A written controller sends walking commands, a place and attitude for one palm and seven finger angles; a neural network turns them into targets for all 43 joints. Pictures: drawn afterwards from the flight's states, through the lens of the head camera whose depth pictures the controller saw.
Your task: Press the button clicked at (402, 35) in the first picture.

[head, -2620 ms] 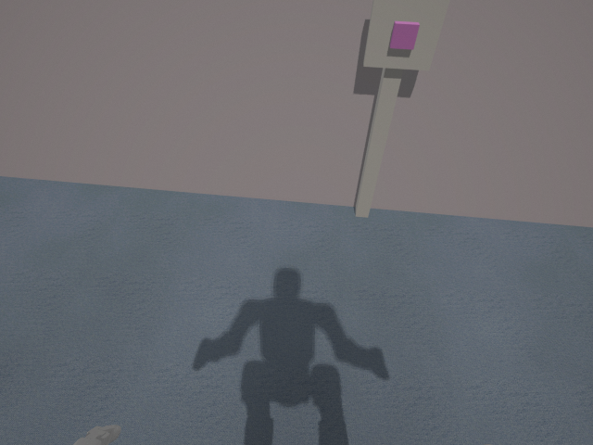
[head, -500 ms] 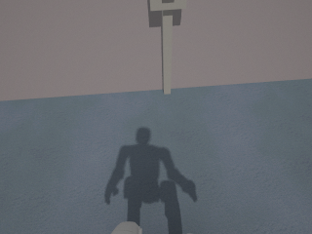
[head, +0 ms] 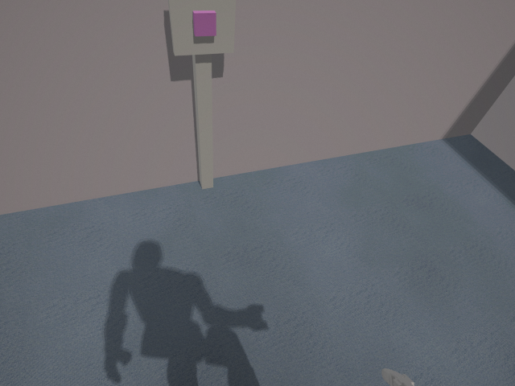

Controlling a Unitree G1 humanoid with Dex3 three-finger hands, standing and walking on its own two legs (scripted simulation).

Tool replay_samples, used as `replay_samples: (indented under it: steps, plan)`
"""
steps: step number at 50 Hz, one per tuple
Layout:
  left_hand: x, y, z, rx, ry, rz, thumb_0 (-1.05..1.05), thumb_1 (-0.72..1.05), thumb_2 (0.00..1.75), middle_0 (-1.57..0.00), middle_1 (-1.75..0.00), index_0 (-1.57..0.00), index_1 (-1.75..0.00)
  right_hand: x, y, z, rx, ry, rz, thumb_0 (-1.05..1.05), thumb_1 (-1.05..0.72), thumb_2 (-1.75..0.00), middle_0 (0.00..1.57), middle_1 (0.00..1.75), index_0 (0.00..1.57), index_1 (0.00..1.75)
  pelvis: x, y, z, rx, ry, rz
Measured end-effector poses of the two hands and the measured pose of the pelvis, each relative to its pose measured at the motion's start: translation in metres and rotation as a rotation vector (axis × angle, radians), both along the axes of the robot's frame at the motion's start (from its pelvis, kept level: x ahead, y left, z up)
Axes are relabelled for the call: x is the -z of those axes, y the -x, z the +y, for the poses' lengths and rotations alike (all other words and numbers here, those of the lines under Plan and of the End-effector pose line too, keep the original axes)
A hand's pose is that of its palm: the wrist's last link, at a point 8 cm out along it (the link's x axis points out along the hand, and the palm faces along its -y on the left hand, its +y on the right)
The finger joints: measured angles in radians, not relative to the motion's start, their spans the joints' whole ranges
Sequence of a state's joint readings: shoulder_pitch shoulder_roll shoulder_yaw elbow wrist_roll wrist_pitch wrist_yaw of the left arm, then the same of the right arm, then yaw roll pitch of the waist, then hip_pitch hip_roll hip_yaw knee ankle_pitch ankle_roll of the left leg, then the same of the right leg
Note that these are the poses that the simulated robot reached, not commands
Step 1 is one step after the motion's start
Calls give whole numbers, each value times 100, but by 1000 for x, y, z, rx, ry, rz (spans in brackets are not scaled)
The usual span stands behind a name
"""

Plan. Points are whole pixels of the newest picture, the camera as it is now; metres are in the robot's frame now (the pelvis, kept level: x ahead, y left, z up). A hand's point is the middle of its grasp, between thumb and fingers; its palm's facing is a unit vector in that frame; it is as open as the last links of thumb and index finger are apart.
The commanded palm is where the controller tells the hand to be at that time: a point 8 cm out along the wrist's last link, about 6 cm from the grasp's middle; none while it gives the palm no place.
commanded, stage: walk to a spot facing it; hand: left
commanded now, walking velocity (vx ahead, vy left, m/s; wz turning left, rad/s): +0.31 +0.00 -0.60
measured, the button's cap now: (204, 23) +1.11 +0.30 +0.07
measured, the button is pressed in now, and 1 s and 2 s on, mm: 0 0 0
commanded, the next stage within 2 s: none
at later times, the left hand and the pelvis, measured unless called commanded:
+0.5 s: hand (201, 294) +0.32 +0.14 -0.18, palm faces -0.37 -0.93 -0.08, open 7.4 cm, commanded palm none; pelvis +0.17 +0.02 -0.01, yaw -19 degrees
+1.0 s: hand (209, 221) +0.51 +0.16 -0.17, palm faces -0.47 -0.85 -0.26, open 7.4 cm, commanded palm none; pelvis +0.42 -0.02 -0.01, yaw -36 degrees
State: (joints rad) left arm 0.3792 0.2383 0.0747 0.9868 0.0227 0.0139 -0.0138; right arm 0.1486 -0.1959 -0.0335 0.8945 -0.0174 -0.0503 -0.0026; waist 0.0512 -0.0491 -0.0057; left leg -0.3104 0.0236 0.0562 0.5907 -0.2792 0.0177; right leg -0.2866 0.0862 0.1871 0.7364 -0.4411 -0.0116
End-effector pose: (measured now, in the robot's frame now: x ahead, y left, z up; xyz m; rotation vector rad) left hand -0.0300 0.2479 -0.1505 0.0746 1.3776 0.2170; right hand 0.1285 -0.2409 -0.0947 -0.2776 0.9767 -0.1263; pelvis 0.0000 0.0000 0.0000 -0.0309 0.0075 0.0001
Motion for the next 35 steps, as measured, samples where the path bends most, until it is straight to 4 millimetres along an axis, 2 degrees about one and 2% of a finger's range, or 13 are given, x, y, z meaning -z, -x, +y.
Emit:
replay_samples:
  steps: [3,6,11,14,17,22,26,29,30,32,35]
  plan:
    - [-5,-48,24,76,-1,-37,1,91,90,-20,-30,-20,-30,-6,21,14,77,-3,29,0,-91,-90,20,30,20,30,-8,-17,14,49,17,-15]
    - [-13,-104,42,134,-3,-106,1,91,90,-20,-30,-19,-30,-7,51,26,157,-1,115,0,-90,-90,20,30,20,30,-16,-34,25,83,31,-19]
    - [-18,-184,48,221,-3,-169,0,91,90,-20,-30,-19,-30,1,106,48,310,-13,287,0,-91,-90,20,30,20,30,-17,-66,38,149,35,-19]
    - [-15,-223,40,275,9,-164,0,91,90,-20,-30,-19,-30,6,134,67,399,-38,390,0,-91,-90,20,30,20,30,-14,-87,42,191,30,-15]
    - [-9,-259,24,330,34,-147,0,91,90,-20,-30,-19,-30,9,155,88,476,-73,488,0,-91,-90,20,30,20,30,-10,-109,42,229,25,-9]
    - [2,-324,-21,439,91,-130,0,91,90,-20,-30,-19,-30,11,167,121,582,-146,627,0,-91,-90,20,30,20,30,-1,-148,34,289,21,-1]
    - [10,-381,-64,527,124,-159,1,91,90,-20,-30,-19,-30,15,155,134,664,-210,696,0,-91,-90,20,30,20,30,7,-183,18,352,16,-4]
    - [15,-417,-86,554,123,-213,0,91,90,-20,-30,-19,-30,27,130,125,703,-249,698,0,-90,-90,20,30,20,30,18,-216,-1,383,-23,-13]
    - [16,-426,-89,547,115,-224,0,91,90,-20,-30,-20,-30,33,117,117,706,-252,685,0,-90,-90,20,30,20,30,20,-224,-5,399,-22,-14]
    - [12,-436,-89,545,91,-209,0,91,90,-20,-30,-20,-30,43,78,94,706,-240,611,1,-90,-90,20,30,20,30,18,-240,-10,418,-5,-30]
    - [0,-453,-76,562,21,-171,-1,93,90,-20,-30,-20,-30,47,-1,51,687,-204,413,1,-91,-90,20,30,20,30,9,-264,-18,459,-8,-37]
